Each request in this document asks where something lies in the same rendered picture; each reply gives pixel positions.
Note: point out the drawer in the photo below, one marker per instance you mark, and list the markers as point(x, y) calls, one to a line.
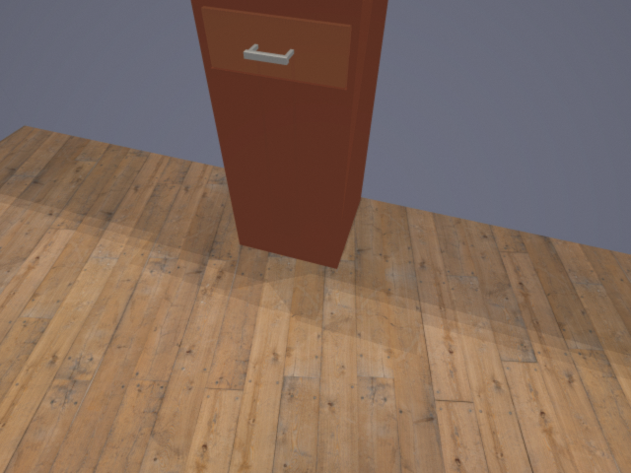
point(321, 49)

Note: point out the handle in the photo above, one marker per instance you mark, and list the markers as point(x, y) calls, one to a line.
point(253, 54)

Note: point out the cabinet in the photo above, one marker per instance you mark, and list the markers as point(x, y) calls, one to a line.
point(295, 152)

